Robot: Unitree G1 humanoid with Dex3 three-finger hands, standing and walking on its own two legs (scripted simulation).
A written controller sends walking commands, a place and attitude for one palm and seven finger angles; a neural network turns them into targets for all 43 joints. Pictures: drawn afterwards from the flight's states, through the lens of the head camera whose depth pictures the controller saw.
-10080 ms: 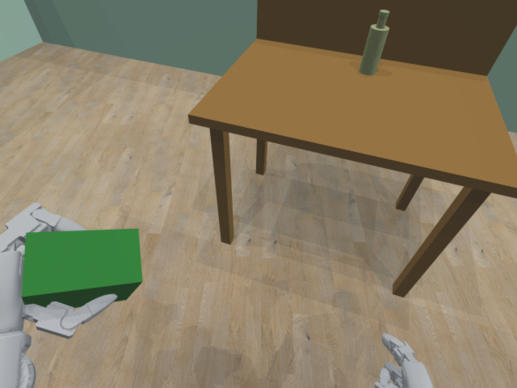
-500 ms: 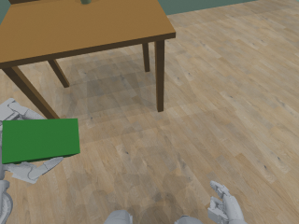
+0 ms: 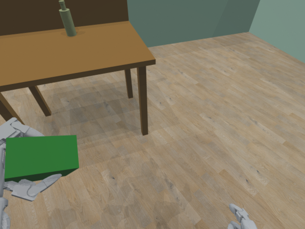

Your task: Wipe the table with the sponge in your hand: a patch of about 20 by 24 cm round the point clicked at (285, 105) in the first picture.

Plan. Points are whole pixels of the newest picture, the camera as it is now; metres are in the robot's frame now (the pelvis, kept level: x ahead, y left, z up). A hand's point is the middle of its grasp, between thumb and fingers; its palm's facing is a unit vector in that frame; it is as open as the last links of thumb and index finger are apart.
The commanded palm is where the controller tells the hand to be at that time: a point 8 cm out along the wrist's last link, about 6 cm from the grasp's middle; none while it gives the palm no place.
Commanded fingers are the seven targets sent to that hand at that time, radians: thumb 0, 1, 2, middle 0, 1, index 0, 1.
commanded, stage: take the last steps up to it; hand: left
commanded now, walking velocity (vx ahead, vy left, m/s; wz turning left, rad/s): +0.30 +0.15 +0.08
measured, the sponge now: (50, 159) +0.21 +0.22 +0.16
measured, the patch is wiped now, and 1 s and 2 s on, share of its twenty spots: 0.00 0.00 0.00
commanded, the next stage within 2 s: none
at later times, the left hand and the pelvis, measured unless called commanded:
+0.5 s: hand (14, 132) +0.27 +0.31 +0.17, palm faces +0.42 -0.80 -0.43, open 10.1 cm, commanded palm +0.20 +0.35 +0.19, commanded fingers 0.00 0.10 1.30 -1.20 -1.60 -1.20 -1.60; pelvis +0.04 +0.06 +0.00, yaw +1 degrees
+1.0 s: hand (22, 100) +0.36 +0.35 +0.18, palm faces +0.38 -0.79 -0.48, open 10.1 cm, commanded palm +0.31 +0.40 +0.19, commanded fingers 0.00 0.10 1.30 -1.20 -1.60 -1.20 -1.60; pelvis +0.16 +0.12 +0.00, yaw +2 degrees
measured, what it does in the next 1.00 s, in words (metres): walks ahead: left foot, then right foot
